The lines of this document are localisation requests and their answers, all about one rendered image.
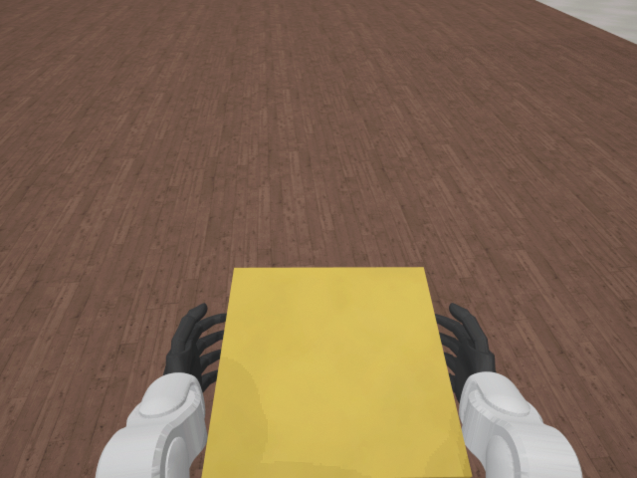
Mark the left robot hand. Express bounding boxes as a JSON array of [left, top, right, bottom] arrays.
[[163, 303, 227, 392]]

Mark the carton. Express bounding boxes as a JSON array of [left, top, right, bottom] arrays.
[[201, 267, 473, 478]]

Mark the robot right forearm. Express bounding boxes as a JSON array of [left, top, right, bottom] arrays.
[[459, 371, 582, 478]]

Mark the right robot hand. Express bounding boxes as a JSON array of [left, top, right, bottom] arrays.
[[435, 303, 497, 403]]

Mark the robot left forearm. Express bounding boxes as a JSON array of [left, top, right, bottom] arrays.
[[96, 372, 208, 478]]

